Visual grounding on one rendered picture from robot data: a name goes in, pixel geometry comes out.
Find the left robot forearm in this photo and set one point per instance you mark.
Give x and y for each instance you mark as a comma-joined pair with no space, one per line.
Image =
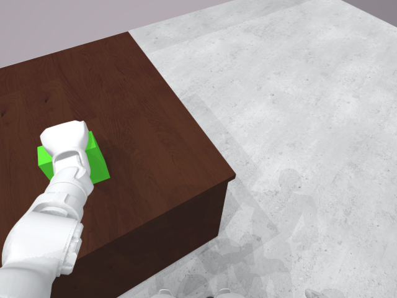
66,193

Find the robot left shin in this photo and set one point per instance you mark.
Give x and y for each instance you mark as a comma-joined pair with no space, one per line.
164,291

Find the sponge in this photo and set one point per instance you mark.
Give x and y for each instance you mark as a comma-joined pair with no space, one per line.
99,171

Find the table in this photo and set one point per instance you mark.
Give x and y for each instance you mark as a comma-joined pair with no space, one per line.
167,186

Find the left robot hand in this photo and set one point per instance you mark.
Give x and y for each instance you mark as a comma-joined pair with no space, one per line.
69,134

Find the robot left upper arm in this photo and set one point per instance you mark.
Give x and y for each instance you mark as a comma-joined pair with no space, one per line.
44,247

